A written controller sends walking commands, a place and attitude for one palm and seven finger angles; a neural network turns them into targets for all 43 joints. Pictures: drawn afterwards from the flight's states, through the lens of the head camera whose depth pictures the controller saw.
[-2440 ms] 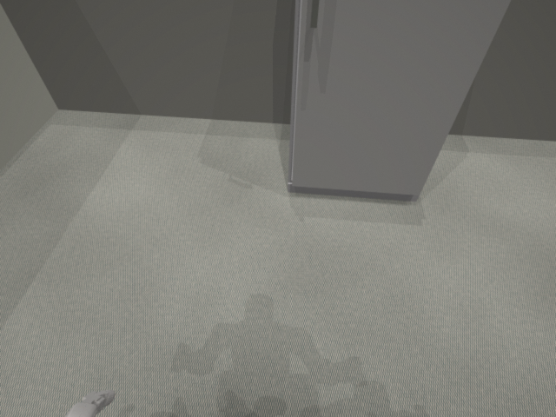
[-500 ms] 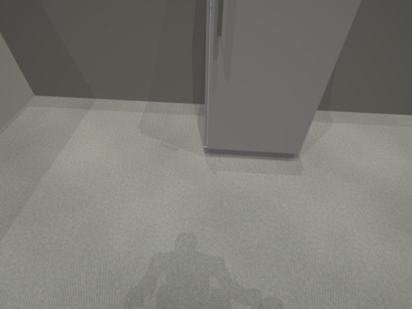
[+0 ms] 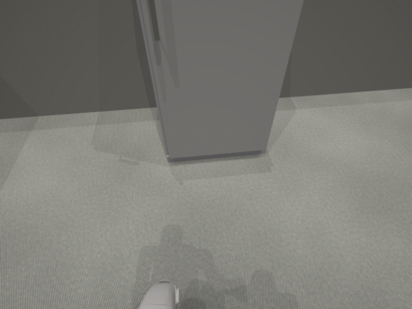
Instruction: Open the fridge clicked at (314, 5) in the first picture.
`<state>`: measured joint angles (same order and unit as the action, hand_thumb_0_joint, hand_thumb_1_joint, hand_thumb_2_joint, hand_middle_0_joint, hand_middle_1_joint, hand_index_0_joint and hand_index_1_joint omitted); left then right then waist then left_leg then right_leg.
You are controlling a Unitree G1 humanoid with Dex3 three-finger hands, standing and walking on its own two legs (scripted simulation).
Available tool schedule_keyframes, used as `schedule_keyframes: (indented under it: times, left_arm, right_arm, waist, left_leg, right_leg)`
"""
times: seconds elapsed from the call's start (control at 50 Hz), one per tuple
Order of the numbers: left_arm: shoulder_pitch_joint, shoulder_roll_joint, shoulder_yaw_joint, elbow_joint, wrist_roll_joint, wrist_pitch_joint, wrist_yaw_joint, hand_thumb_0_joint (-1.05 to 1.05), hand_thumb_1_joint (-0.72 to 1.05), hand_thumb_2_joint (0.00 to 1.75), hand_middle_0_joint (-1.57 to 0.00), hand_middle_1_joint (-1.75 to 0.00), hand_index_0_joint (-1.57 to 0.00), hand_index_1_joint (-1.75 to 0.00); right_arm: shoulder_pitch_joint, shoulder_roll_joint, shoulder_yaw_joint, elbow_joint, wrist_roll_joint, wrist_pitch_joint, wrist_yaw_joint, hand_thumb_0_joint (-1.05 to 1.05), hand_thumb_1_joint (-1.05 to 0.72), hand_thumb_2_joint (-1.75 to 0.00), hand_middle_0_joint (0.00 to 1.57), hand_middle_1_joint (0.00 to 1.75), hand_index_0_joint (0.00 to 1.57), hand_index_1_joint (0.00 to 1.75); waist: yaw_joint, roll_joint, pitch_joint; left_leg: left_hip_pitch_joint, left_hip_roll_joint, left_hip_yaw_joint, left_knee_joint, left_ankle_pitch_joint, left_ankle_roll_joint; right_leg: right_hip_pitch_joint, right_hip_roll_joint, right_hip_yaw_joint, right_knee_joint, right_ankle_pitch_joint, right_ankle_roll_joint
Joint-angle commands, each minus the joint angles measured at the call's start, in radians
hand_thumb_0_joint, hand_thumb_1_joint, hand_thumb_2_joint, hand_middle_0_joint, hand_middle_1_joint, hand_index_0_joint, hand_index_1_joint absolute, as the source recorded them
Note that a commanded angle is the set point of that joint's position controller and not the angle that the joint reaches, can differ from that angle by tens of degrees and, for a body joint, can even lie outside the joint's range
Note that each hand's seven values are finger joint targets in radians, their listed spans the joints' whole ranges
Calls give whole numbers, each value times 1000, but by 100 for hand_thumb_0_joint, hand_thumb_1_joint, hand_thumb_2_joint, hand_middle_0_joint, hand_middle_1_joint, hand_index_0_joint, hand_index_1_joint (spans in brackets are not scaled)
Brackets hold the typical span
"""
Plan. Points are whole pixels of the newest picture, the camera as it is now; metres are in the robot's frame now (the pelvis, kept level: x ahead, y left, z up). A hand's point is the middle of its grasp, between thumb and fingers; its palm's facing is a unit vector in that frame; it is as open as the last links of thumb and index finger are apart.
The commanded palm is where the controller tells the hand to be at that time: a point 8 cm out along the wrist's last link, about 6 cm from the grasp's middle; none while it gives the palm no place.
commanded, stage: walk to a spot facing it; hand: left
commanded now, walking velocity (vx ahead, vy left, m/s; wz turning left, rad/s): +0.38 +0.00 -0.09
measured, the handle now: out of the picture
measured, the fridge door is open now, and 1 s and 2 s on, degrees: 0 0 0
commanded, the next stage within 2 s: turn to face it in 0.46 s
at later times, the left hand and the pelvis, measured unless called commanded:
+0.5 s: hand (119, 253) +0.28 +0.26 -0.18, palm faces -0.06 -0.98 -0.16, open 7.4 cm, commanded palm none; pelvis +0.21 +0.08 +0.00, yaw -10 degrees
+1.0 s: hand (150, 205) +0.42 +0.20 -0.17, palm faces -0.06 -0.98 -0.18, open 7.2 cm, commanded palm none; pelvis +0.28 +0.05 -0.01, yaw -4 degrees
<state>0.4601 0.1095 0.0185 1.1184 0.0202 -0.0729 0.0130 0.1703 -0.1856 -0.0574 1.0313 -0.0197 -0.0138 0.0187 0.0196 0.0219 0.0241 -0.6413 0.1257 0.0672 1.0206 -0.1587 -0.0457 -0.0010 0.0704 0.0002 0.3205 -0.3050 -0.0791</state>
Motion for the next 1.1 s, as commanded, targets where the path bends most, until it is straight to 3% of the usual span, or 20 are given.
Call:
schedule_keyframes:
  times: [0.0, 0.1, 0.14, 0.16, 0.18, 0.2, 0.26, 0.36, 0.52, 0.64, 0.7, 0.74, 0.76, 0.78, 0.82, 0.86, 0.92, 1.02, 1.06, 1.08]
  left_arm:
    - [95, 148, 31, -12, 1, -24, 21, 0, 90, 90, -20, -30, -20, -30]
    - [96, 173, 38, 1, 5, -16, 28, 0, 90, 90, -20, -30, -20, -30]
    - [64, 192, 44, -3, 5, -19, 29, 0, 90, 90, -20, -30, -20, -30]
    - [55, 184, 48, -14, -5, -20, 24, 0, 90, 90, -20, -30, -20, -30]
    - [125, 124, 50, -24, -19, -14, 14, 0, 90, 90, -20, -30, -20, -30]
    - [106, 108, 38, -48, -21, -20, 8, 0, 90, 90, -20, -30, -20, -30]
    - [-46, 102, 47, -70, 2, 11, -6, 0, 90, 90, -20, -30, -20, -30]
    - [2, 49, 63, -80, 18, 81, -24, 0, 90, 90, -20, -30, -20, -30]
    - [-205, 87, 74, -174, 10, 110, -38, 0, 90, 90, -20, -30, -20, -30]
    - [-302, 51, 34, -176, 10, 81, -9, 0, 90, 90, -20, -30, -20, -30]
    - [-240, 70, 26, -145, 9, 60, 7, 0, 90, 90, -20, -30, -20, -30]
    - [-123, 170, 43, -106, 12, 37, 23, 0, 90, 90, -20, -30, -20, -30]
    - [-53, 227, 57, -82, 6, 28, 28, 0, 90, 90, -20, -30, -20, -30]
    - [-42, 255, 56, -86, -2, 33, 27, 0, 90, 90, -20, -30, -20, -30]
    - [-145, 213, 60, -119, -1, 39, 35, 0, 90, 90, -20, -30, -20, -30]
    - [-238, 195, 59, -153, 2, 54, 42, 0, 90, 90, -20, -30, -20, -30]
    - [-291, 197, 70, -188, 12, 64, 41, 0, 90, 90, -20, -30, -20, -30]
    - [-299, 229, 85, -203, 13, 83, 31, 0, 90, 90, -20, -30, -20, -30]
    - [-293, 197, 78, -218, -2, 98, 23, 0, 90, 90, -20, -30, -20, -30]
    - [-281, 132, 69, -249, -11, 107, 14, 0, 90, 90, -20, -30, -20, -30]
  right_arm:
    - [-133, -33, 0, -101, 2, -29, 11, 0, -90, -90, 20, 30, 20, 30]
    - [-144, -29, 1, -110, 4, -44, 8, 0, -90, -90, 20, 30, 20, 30]
    - [79, -65, -13, -45, -5, -54, -11, 0, -90, -90, 20, 30, 20, 30]
    - [249, -119, -24, 1, -11, -57, -20, 0, -90, -90, 20, 30, 20, 30]
    - [356, -224, -50, 27, -26, -60, -31, 0, -90, -90, 20, 30, 20, 30]
    - [392, -252, -50, 32, -10, -54, -34, 0, -90, -90, 20, 30, 20, 30]
    - [146, -85, -8, -21, 1, -65, -40, 0, -90, -90, 20, 30, 20, 30]
    - [126, -30, -2, -24, 2, -88, -48, 0, -90, -90, 20, 30, 20, 30]
    - [196, -95, -7, -14, 5, -70, -56, 0, -90, -90, 20, 30, 20, 30]
    - [314, -57, 11, 54, -13, -49, -56, 0, -90, -90, 20, 30, 20, 30]
    - [312, -57, 13, 76, -1, -39, -56, 0, -90, -90, 20, 30, 20, 30]
    - [314, -24, 15, 66, 17, -36, -47, 0, -90, -90, 20, 30, 20, 30]
    - [302, 11, 18, 42, 21, -30, -44, 0, -90, -90, 20, 30, 20, 30]
    - [275, 7, 14, 23, 25, -13, -50, 0, -90, -90, 20, 30, 20, 30]
    - [210, 2, 5, 10, 17, 16, -43, 0, -90, -90, 20, 30, 20, 30]
    - [206, 13, 0, 10, 13, 33, -33, 0, -90, -90, 20, 30, 20, 30]
    - [225, 34, -9, -3, 5, 56, -22, 0, -90, -90, 20, 30, 20, 30]
    - [198, 8, -12, -46, 0, 47, -14, 0, -90, -90, 20, 30, 20, 30]
    - [246, -57, -23, -41, -3, 33, -13, 0, -90, -90, 20, 30, 20, 30]
    - [263, -163, -44, -60, -11, 23, -18, 0, -90, -90, 20, 30, 20, 30]
  waist:
    - [23, -118, 134]
    - [12, -132, 121]
    - [-87, -103, 0]
    - [-154, -67, -108]
    - [-153, 173, -255]
    - [-134, 246, -280]
    - [-44, 36, 38]
    - [34, 40, 49]
    - [-7, 67, 62]
    - [-67, 100, 54]
    - [-28, 94, -15]
    - [21, -41, -134]
    - [36, -155, -186]
    - [44, -173, -197]
    - [33, -213, -125]
    - [-12, -123, -66]
    - [-44, -167, -15]
    - [-44, -199, 8]
    - [-72, 19, -4]
    - [-82, 336, 12]
  left_leg:
    - [-71, -4, 30, -145, 47, 9]
    - [137, -69, 70, -342, -16, 60]
    - [406, -120, 83, -444, 5, 89]
    - [658, -65, 18, -470, 78, 112]
    - [917, 217, -340, -509, 120, 204]
    - [915, 374, -585, -684, 149, 281]
    - [466, 290, -341, -812, -82, 216]
    - [326, 191, -9, -826, 92, 149]
    - [525, 200, 120, -746, 418, 171]
    - [571, 171, 93, -648, 656, 185]
    - [587, 142, 70, -542, 705, 145]
    - [397, 78, 79, -327, 404, 73]
    - [223, -37, 121, -151, -194, 23]
    - [195, -70, 38, 14, -492, 20]
    - [167, -34, -39, 133, -440, 18]
    - [182, -24, -39, 126, -381, 13]
    - [252, -27, 10, 21, -329, 2]
    - [333, -59, 74, -277, -223, 3]
    - [449, -20, -18, -549, -101, 19]
    - [445, 203, -369, -716, 6, 113]
  right_leg:
    - [-23, -264, 156, -126, 502, -88]
    - [-3, -271, 136, -23, 769, -72]
    - [-26, -238, 95, 229, 918, -43]
    - [-154, -197, 67, 437, 756, -18]
    - [-399, -55, -23, 757, 232, 26]
    - [-517, 0, 18, 1026, -229, 23]
    - [-567, -154, 47, 1066, -47, 33]
    - [-534, -180, 14, 968, 94, 76]
    - [-669, -189, -51, 734, 169, 122]
    - [-472, -128, -116, 395, 78, 88]
    - [-284, -106, -138, 205, 154, 81]
    - [33, -267, 1, 152, 636, 47]
    - [177, -474, 142, 195, 1080, -66]
    - [142, -553, 141, 165, 1177, -160]
    - [-30, -498, 106, 77, 821, -145]
    - [-151, -461, 10, 37, 563, -90]
    - [-318, -434, -86, -5, 273, -42]
    - [-346, -410, -130, 89, 97, 1]
    - [-432, -339, -181, 309, -24, 66]
    - [-587, -199, -215, 535, -250, 143]
